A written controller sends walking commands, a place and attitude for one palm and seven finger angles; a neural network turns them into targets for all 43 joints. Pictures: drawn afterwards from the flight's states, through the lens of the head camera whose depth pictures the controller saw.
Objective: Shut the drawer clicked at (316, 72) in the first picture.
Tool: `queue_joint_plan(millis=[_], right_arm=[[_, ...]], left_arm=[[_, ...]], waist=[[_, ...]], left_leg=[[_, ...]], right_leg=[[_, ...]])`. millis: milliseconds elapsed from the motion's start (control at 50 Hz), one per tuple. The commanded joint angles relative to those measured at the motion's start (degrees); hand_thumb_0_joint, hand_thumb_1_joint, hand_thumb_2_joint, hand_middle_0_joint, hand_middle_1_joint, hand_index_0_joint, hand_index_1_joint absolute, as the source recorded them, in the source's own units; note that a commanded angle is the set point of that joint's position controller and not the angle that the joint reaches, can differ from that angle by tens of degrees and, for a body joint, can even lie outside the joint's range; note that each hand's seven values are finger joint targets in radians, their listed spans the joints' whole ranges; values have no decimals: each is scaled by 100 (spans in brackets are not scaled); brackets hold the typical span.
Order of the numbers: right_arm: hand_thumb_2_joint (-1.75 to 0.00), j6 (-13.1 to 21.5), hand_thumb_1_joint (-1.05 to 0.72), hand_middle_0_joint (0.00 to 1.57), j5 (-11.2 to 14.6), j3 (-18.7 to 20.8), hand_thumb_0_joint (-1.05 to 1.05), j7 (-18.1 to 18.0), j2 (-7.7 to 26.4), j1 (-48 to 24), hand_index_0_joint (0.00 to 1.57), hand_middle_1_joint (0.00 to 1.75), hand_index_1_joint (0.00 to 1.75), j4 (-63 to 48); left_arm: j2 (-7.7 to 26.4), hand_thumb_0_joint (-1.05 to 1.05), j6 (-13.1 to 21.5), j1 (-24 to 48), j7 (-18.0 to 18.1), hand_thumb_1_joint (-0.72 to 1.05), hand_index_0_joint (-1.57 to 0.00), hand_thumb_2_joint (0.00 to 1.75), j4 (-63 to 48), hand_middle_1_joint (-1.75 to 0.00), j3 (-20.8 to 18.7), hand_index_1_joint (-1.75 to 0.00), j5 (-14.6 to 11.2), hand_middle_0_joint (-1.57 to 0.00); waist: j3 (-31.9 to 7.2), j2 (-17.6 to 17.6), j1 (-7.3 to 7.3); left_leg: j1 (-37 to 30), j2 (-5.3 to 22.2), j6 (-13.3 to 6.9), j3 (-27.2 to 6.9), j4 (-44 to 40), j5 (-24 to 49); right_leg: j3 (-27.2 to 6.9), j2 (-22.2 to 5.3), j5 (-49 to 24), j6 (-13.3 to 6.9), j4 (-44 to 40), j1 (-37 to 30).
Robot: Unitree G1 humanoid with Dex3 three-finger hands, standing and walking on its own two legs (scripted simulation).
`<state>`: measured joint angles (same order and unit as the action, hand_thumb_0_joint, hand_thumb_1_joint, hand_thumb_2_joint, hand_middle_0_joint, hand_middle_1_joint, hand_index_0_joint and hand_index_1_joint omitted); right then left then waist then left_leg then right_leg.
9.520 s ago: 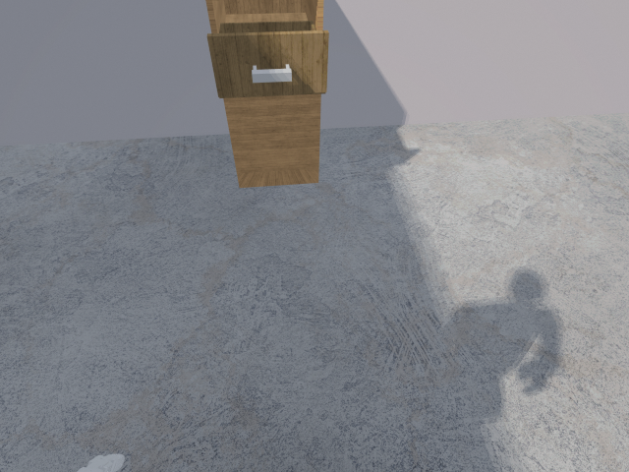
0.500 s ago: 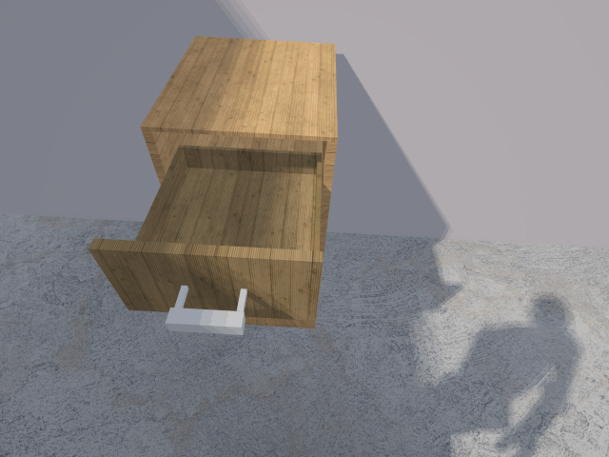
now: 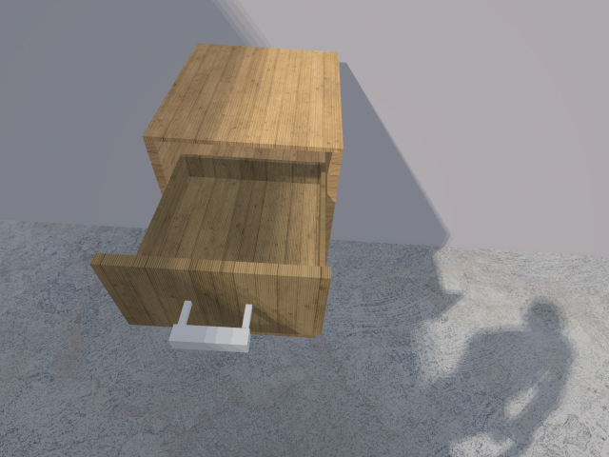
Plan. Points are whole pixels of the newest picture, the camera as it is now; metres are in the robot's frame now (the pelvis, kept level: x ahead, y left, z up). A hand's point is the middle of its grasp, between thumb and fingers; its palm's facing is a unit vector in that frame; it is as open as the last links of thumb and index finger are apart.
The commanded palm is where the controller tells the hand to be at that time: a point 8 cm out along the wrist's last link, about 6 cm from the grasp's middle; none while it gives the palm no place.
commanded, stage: shuffle to correct the standing spot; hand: left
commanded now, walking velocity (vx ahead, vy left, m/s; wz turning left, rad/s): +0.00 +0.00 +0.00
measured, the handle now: (214, 323) +0.31 +0.16 -0.05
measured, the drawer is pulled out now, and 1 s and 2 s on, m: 0.30 0.30 0.30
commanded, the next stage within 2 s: come to a stop and stand still in 0.46 s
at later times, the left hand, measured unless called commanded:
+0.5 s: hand out of the picture +0.03 +0.12 -0.19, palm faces +0.03 -0.99 -0.16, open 7.4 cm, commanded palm none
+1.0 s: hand out of the picture +0.11 +0.11 -0.18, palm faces +0.07 -0.97 -0.22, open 7.2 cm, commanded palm none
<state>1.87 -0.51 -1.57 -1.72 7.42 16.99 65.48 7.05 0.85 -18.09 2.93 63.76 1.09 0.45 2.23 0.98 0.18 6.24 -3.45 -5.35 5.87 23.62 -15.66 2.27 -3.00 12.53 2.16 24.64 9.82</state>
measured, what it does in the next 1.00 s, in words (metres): walks ahead: right foot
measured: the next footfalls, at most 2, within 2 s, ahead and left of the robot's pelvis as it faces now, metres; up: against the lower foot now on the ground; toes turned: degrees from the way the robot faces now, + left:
right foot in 0.76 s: +0.15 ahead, -0.17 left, +0.00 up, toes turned -2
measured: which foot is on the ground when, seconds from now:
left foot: down 0.00-1.00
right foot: down 0.00-0.58, up 0.60-0.74, down 0.76-1.00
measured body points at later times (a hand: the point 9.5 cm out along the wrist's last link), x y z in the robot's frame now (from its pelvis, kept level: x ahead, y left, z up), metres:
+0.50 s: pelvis +0.06 -0.03 -0.01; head +0.07 -0.03 +0.44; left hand +0.03 +0.17 -0.18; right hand +0.00 -0.24 -0.17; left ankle -0.02 +0.05 -0.74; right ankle +0.01 -0.15 -0.74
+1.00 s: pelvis +0.09 -0.07 -0.01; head +0.11 -0.07 +0.44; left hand +0.10 +0.16 -0.16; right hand +0.10 -0.28 -0.17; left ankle +0.03 +0.04 -0.74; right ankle +0.11 -0.17 -0.74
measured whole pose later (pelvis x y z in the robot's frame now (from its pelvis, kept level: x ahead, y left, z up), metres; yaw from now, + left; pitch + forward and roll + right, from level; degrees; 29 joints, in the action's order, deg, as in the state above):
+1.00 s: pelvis +0.09 -0.07 -0.01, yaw +1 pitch -2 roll +0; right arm 0.7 -0.2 0.2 -2.1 8.1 15.1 63.6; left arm 8.9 -0.2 -14.4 3.1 60.9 -0.7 0.2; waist 4.0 0.0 0.6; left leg 5.4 1.2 -0.4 6.2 27.5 -20.1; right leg 3.9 -1.4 14.7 -0.9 30.7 14.1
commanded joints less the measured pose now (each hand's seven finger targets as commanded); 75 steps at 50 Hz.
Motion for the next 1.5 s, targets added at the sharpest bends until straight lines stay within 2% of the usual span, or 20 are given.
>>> queue_joint_plan(millis=[0, 120, 340, 420, 500, 540, 560, 600, 700, 740, 780, 820, 880, 920, 1040, 1060, 1100, 1180, 1300, 1480], right_arm=[[-90, 28, -90, 20, 20, 113, 0, -22, 579, 470, 20, 30, 30, -73], [-90, -59, -90, 20, -19, 214, 0, -2, 749, 626, 20, 30, 30, -10], [-90, 112, -90, 20, -25, 235, 0, -88, 559, 867, 20, 30, 30, 53], [-90, 125, -90, 20, -22, 241, 0, -92, 370, 788, 20, 30, 30, -28], [-90, 73, -90, 20, -33, 221, 0, -59, 117, 672, 20, 30, 30, -40], [-90, 134, -90, 20, -100, 315, 0, -83, 483, 1507, 20, 30, 30, 288], [-90, 158, -90, 20, -112, 370, 0, -143, 783, 2147, 20, 30, 30, 471], [-90, 78, -90, 20, -137, 238, 0, -153, 651, 1657, 20, 30, 30, 348], [-90, 42, -90, 20, -15, 252, 0, -88, 845, 220, 20, 30, 30, -147], [-90, 6, -90, 20, 87, 223, 0, -45, 429, 655, 20, 30, 30, -176], [-90, -152, -90, 20, 54, 181, 0, -66, 56, 626, 20, 30, 30, -143], [-90, -179, -90, 20, 74, 192, 0, -46, 164, 801, 20, 30, 30, -79], [-90, -88, -90, 20, 42, 264, 0, -45, 479, 783, 20, 30, 30, -13], [-90, -105, -90, 20, 52, 262, 0, -25, 487, 344, 20, 30, 30, -198], [-90, -135, -90, 20, 38, 252, 0, -17, 568, 283, 20, 30, 30, -356], [-90, -104, -90, 20, -75, 284, 0, 18, 1141, -126, 20, 30, 30, -822], [-90, -64, -90, 20, -76, 397, 0, 10, 858, -290, 20, 30, 30, -1082], [-90, -266, -90, 20, -73, 399, 0, 124, 764, 60, 20, 30, 30, -1095], [-90, -168, -90, 20, -64, 346, 0, 126, 854, 80, 20, 30, 30, -967], [-90, -92, -90, 20, -41, 281, 0, 77, 909, 57, 20, 30, 30, -707]], left_arm=[[393, 0, 15, -516, -6, 90, -20, 90, -92, -30, -66, -30, 21, -20], [295, 0, -50, -427, -109, 90, -20, 90, -167, -30, -69, -30, 128, -20], [336, 0, 117, -996, -91, 90, -20, 90, 30, -30, -170, -30, 52, -20], [626, 0, 141, -1269, -37, 90, -20, 90, 92, -30, -287, -30, 49, -20], [754, 0, 76, -921, -36, 90, -20, 90, -3, -30, -322, -30, 59, -20], [474, 0, 79, -313, -114, 90, -20, 90, -254, -30, -256, -30, 25, -20], [280, 0, 146, 90, -122, 90, -20, 90, -474, -30, -187, -30, 43, -20], [443, 0, 47, 509, -91, 90, -20, 90, -602, -30, -278, -30, 58, -20], [259, 0, 28, -871, -154, 90, -20, 90, -268, -30, -272, -30, 36, -20], [893, 0, 157, -1141, -49, 90, -20, 90, -91, -30, -327, -30, 28, -20], [952, 0, 123, -475, -34, 90, -20, 90, -324, -30, -262, -30, 60, -20], [831, 0, 107, -68, -2, 90, -20, 90, -418, -30, -251, -30, 56, -20], [735, 0, 19, 76, -18, 90, -20, 90, -627, -30, -270, -30, -73, -20], [728, 0, -15, 58, -7, 90, -20, 90, -588, -30, -270, -30, -8, -20], [750, 0, -27, -79, -9, 90, -20, 90, -513, -30, -250, -30, 26, -20], [1441, 0, 31, 284, -37, 90, -20, 90, -722, -30, -183, -30, 26, -20], [1025, 0, -50, 88, -29, 90, -20, 90, -905, -30, -187, -30, 38, -20], [1223, 0, -3, 319, 18, 90, -20, 90, -1052, -30, -202, -30, 70, -20], [1051, 0, -12, 368, 16, 90, -20, 90, -1066, -30, -175, -30, 38, -20], [910, 0, -9, 192, 8, 90, -20, 90, -809, -30, -152, -30, 24, -20]], waist=[[289, -186, -15], [841, -344, -76], [18, 30, -3], [-128, 637, 62], [377, 567, -131], [298, -776, -552], [358, -1660, -749], [763, -1064, -493], [230, -523, 487], [-249, 950, 215], [238, 698, -41], [94, 1261, -182], [-346, -352, -88], [11, -620, 41], [-130, 82, 17], [607, -574, -139], [-147, -599, 18], [-110, 888, -186], [63, -174, -120], [13, -155, -9]], left_leg=[[253, 989, 255, -911, -672, 1638], [553, 1385, -16, -1515, -1489, -1395], [139, 1057, -13, -652, 259, 2151], [1101, 613, 246, -115, 1086, 1160], [1006, 433, 288, 132, 803, -748], [-627, 1251, -106, -1027, -248, 1195], [-1557, 2185, -584, -1957, -486, 4019], [-1001, 2475, -919, -1688, -238, 5111], [420, 1356, -43, -368, 825, 3914], [1123, 409, 445, -100, 2019, 103], [919, 511, 486, -247, 2014, -1971], [735, 691, 489, -322, 1140, -1243], [-189, 1011, 425, -454, -150, 2053], [184, 1142, 377, -460, -137, 2380], [2, 1087, 403, -426, -300, 1457], [185, 690, 457, -586, -606, 1883], [593, 996, 270, -767, -142, 648], [546, 555, 421, -438, 519, -431], [731, 918, 302, -732, -108, -69], [595, 1062, 292, -723, -284, 733]], right_leg=[[-316, -321, -698, -318, -163, 46], [77, 6, 704, -341, 407, 800], [-197, -156, -1403, -663, 602, 14], [-709, -627, -3135, -1002, 639, -922], [-1044, -912, -2265, -1268, 307, -138], [-71, 62, -1654, -729, 2004, 1281], [370, 373, 847, -452, 3052, 2519], [-114, 12, 2115, -472, 3885, 2780], [282, 147, -470, -409, 636, -168], [-1686, -1306, -3318, -1125, -285, -820], [-1580, -1557, -3460, -1442, -538, 154], [-1126, -1286, -3918, -1307, -147, 20], [-425, -529, -2720, -678, 543, 134], [-453, -426, -1834, -498, 339, 66], [-536, -481, -1610, -499, 8, 73], [-459, -25, -929, -481, 589, 572], [-587, -275, -92, -500, 377, 447], [-1330, -797, 1520, -650, -714, 915], [-630, -323, 445, -409, -153, 781], [-338, -303, -566, -337, 94, 347]])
